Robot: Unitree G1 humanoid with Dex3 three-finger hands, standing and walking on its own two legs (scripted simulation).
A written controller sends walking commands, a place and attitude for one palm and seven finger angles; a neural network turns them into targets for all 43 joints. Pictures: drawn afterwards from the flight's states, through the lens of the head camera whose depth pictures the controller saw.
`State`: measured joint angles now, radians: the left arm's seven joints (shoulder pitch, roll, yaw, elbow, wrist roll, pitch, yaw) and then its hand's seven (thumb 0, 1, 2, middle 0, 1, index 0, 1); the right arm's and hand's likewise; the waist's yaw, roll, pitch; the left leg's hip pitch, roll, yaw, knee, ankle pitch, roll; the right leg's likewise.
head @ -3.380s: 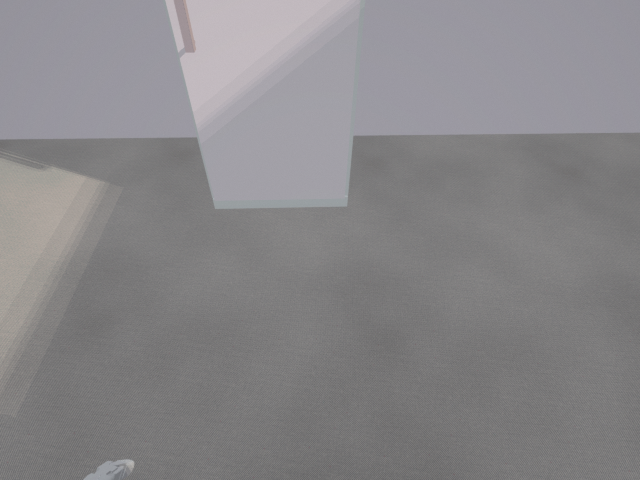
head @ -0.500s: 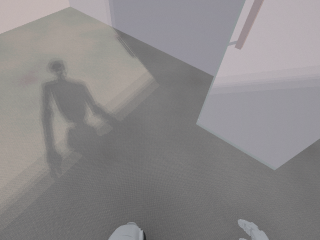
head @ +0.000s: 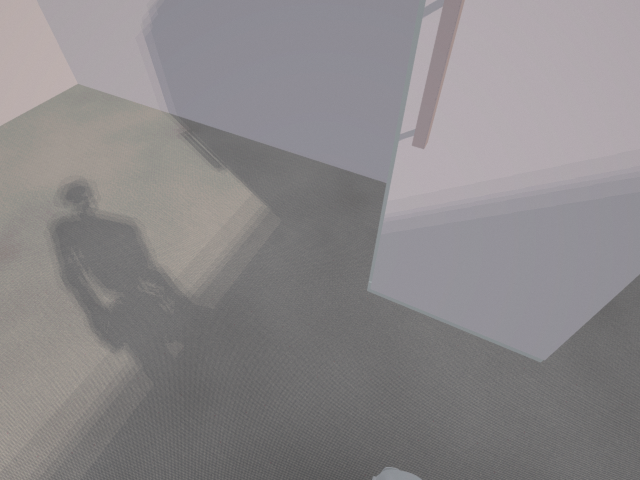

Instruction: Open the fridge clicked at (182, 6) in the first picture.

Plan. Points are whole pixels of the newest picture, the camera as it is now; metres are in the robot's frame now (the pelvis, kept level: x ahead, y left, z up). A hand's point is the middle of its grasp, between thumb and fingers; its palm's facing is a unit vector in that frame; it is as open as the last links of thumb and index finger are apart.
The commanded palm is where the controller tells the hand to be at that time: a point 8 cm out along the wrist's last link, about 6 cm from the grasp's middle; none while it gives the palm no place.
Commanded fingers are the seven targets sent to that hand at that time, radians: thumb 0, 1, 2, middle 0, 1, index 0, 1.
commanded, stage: turn to face it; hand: left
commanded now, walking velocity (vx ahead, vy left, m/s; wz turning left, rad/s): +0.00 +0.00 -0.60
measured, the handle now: (438, 75) +0.77 -0.18 +0.13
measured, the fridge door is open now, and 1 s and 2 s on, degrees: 0 0 0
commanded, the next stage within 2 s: take the last steps up to it in 0.70 s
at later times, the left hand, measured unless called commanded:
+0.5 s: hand out of the picture +0.14 +0.17 -0.15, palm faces -0.17 -0.96 -0.24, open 7.4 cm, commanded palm none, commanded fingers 0.00 0.90 0.90 -0.20 -0.30 -0.20 -0.30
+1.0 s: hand (220, 451) +0.19 +0.16 -0.16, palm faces -0.47 -0.86 -0.19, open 7.4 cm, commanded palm none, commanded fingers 0.00 0.90 0.90 -0.20 -0.30 -0.20 -0.30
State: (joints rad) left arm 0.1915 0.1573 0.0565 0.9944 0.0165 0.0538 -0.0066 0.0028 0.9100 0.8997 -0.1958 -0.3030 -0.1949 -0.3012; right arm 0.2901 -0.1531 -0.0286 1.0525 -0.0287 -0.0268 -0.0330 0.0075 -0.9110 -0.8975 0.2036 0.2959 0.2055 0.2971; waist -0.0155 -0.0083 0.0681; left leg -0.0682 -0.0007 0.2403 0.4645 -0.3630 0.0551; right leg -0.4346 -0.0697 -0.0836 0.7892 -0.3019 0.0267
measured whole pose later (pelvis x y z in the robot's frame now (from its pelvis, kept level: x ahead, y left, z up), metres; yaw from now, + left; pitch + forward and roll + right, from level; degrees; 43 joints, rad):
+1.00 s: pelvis +0.03 +0.02 +0.01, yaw -28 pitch +0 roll -1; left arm 0.18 0.21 0.06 1.00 0.02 0.07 -0.03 0.01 0.91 0.90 -0.19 -0.30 -0.19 -0.30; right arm 0.33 -0.18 -0.03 1.02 -0.03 -0.01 -0.02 0.01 -0.90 -0.90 0.20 0.30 0.21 0.30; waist -0.05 0.00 0.04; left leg -0.18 0.08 0.18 0.45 -0.27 0.01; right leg -0.31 -0.04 -0.05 0.76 -0.47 0.04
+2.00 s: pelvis +0.25 -0.13 +0.00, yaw -29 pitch -2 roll +2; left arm 0.20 0.16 0.02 1.05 0.02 -0.02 0.02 0.01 0.93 0.90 -0.19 -0.30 -0.19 -0.30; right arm 0.29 -0.15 -0.03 1.11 -0.01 0.00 -0.02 0.01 -0.92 -0.90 0.20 0.30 0.20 0.30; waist -0.03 0.03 0.03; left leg -0.18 0.04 0.14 0.54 -0.33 -0.01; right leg -0.33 -0.07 -0.10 0.57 -0.20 -0.02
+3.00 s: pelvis +0.20 -0.11 +0.01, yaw -28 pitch -1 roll -1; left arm 0.25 0.15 0.02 1.14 0.00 -0.01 0.04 0.02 0.96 0.90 -0.20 -0.30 -0.20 -0.30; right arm 0.31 -0.13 -0.01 1.16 -0.01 0.00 -0.04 0.01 -0.91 -0.90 0.20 0.30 0.20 0.30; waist -0.03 0.02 0.02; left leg -0.20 0.08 0.04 0.49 -0.27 -0.04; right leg -0.15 0.03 -0.10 0.45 -0.29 -0.04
